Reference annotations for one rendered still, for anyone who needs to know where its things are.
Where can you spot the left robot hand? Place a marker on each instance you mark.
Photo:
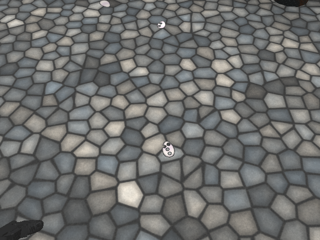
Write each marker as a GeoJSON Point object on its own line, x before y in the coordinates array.
{"type": "Point", "coordinates": [15, 230]}

